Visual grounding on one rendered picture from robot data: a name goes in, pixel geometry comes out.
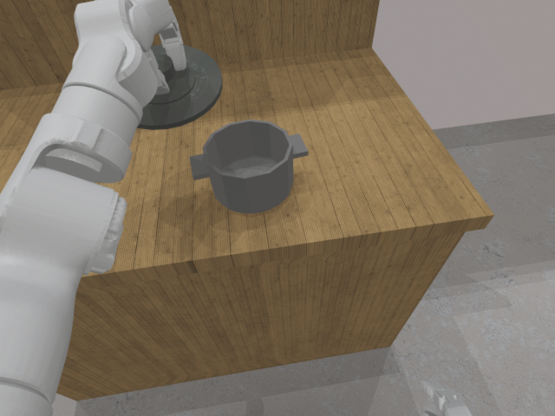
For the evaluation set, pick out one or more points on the left robot hand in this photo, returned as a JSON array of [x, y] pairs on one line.
[[166, 25]]

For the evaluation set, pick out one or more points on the left robot upper arm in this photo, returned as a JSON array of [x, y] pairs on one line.
[[59, 228]]

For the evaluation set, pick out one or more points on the table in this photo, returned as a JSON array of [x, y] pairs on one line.
[[199, 291]]

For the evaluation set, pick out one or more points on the pot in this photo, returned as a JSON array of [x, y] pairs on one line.
[[250, 164]]

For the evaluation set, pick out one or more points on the knob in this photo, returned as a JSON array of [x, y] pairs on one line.
[[165, 65]]

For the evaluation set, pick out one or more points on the left robot forearm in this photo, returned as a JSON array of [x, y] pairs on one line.
[[91, 127]]

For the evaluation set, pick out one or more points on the lid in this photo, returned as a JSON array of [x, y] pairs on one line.
[[193, 92]]

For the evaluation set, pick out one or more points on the right robot hand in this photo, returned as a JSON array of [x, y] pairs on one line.
[[443, 398]]

